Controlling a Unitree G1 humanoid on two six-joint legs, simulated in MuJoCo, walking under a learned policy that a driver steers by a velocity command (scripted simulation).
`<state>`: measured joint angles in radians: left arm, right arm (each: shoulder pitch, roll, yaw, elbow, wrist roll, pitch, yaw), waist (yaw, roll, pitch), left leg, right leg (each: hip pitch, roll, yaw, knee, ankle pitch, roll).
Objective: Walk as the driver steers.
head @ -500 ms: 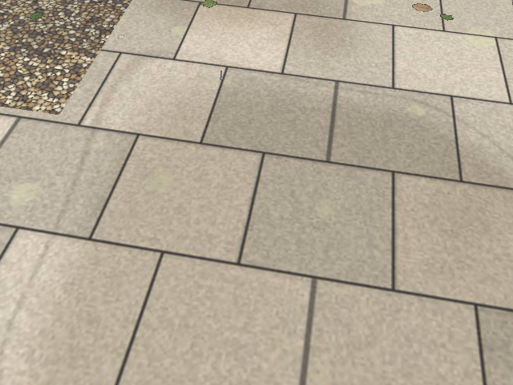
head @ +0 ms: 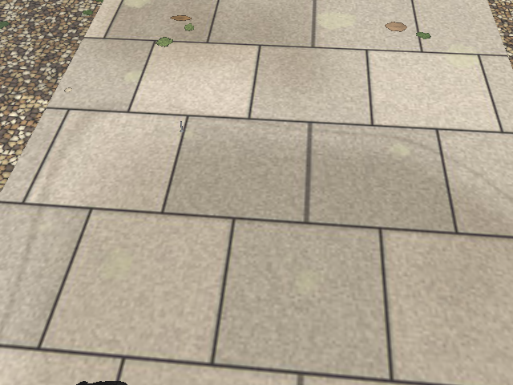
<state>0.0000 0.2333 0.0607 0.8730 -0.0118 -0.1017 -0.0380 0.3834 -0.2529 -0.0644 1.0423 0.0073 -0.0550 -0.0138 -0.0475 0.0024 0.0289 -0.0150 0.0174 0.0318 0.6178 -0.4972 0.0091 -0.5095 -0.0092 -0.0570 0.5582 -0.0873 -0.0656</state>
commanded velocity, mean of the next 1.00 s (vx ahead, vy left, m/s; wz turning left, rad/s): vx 0.50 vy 0.00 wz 0.00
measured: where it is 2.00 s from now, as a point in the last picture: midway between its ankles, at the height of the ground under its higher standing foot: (238, 173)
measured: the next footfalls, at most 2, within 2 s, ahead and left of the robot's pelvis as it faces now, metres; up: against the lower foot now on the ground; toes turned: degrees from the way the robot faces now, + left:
left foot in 0.54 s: +0.48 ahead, +0.14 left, +0.00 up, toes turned +3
right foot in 1.08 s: +0.78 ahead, -0.11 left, +0.00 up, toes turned -2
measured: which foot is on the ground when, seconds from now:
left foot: up 0.00-0.52, down 0.54-1.00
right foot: down 0.00-0.54, up 0.56-1.00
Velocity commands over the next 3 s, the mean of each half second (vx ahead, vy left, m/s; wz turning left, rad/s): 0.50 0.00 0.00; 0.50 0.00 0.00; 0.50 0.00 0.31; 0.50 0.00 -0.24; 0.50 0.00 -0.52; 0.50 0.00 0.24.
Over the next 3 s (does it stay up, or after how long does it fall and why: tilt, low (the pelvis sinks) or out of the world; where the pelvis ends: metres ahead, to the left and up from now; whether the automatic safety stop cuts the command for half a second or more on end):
stays up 1.70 0.01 0.03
